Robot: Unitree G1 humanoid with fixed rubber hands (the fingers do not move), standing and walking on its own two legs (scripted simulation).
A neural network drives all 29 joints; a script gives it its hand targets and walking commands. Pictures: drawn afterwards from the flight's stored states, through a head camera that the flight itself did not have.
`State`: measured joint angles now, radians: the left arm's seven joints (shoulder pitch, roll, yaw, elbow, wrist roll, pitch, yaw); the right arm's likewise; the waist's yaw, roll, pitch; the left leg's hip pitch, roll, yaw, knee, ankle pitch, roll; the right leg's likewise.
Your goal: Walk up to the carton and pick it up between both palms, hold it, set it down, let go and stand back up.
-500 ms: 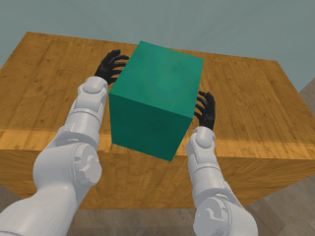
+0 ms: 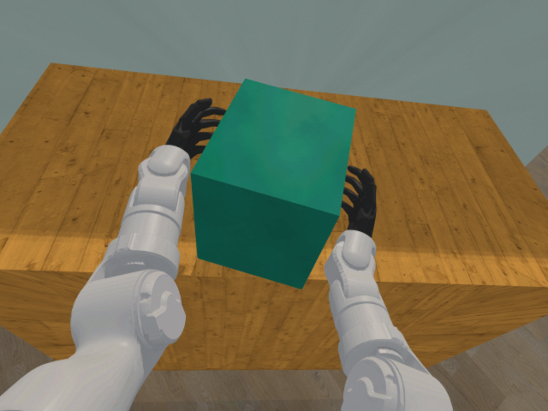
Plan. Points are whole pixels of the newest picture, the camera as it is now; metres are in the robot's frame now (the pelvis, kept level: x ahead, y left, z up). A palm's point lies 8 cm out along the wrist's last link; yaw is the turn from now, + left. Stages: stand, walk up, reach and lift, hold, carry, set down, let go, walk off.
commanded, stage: reach and lift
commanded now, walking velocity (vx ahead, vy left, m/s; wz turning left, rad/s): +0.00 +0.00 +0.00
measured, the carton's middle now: (274, 186) +0.46 -0.03 +0.05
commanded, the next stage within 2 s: none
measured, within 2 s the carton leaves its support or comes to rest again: leaves its support in 0.84 s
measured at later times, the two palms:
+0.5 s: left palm (182, 148) +0.47 +0.11 +0.11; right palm (358, 225) +0.36 -0.15 +0.07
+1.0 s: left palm (198, 143) +0.45 +0.08 +0.14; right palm (369, 234) +0.35 -0.16 +0.06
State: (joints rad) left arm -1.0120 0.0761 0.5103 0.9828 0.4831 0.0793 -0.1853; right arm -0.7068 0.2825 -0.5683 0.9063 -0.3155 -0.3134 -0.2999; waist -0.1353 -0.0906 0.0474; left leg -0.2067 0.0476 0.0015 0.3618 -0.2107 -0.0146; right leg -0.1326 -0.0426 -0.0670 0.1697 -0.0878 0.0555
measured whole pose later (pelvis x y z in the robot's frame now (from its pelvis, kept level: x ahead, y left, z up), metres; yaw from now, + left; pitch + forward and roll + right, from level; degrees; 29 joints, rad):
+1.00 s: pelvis -0.02 -0.02 +0.00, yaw +0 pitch +10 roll -2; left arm -1.08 0.08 0.39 1.16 0.45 -0.19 -0.09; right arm -0.76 0.18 -0.59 1.20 -0.28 -0.66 -0.37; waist -0.08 -0.06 -0.06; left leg -0.36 0.08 0.01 0.34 -0.15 -0.04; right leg -0.28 -0.01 -0.10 0.13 -0.02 0.02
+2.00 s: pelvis -0.03 -0.01 +0.00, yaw -1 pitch -3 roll -2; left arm -0.95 0.05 0.28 0.77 0.28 0.25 -0.01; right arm -0.67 0.04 -0.08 0.83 0.11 -0.09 -0.35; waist -0.10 -0.03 -0.02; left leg -0.12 0.06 0.03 0.35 -0.18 -0.02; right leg -0.07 -0.03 -0.08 0.18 -0.06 0.04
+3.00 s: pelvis -0.02 -0.02 +0.00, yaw +2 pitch -7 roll -2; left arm -0.79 0.00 0.34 0.25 0.31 0.74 0.00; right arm -0.79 -0.04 0.05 0.55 0.28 0.42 -0.32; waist -0.15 -0.01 0.01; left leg -0.05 0.06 -0.04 0.39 -0.21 -0.04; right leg 0.01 -0.02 -0.10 0.26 -0.14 0.02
